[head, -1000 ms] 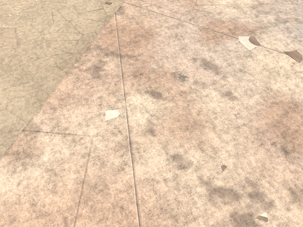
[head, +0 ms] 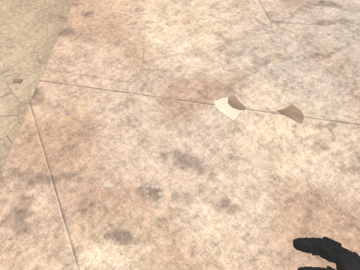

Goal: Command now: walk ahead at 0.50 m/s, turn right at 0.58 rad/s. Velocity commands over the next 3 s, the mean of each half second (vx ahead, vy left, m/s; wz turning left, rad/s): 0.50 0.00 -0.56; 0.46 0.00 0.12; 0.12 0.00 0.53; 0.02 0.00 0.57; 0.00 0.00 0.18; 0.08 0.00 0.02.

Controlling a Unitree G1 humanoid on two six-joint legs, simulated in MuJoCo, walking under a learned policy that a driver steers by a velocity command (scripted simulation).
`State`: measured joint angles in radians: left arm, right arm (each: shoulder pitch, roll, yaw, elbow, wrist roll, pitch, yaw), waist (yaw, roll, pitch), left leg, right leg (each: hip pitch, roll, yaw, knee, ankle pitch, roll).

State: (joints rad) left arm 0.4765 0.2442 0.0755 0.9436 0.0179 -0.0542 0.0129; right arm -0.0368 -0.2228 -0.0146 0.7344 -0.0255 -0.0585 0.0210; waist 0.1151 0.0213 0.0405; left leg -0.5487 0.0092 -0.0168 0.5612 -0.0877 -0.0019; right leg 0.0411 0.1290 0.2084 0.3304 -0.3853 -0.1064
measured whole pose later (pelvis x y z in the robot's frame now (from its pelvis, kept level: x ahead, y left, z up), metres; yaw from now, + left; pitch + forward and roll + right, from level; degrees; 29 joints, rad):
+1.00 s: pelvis +0.48 -0.11 +0.01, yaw -9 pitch +1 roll -1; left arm 0.38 0.21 0.03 0.93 0.01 -0.09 0.02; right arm 0.17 -0.23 -0.05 0.82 -0.04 -0.01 0.05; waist 0.03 0.04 0.06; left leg -0.62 0.05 0.07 0.71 -0.01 0.05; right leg 0.06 0.05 -0.22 0.24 -0.32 -0.06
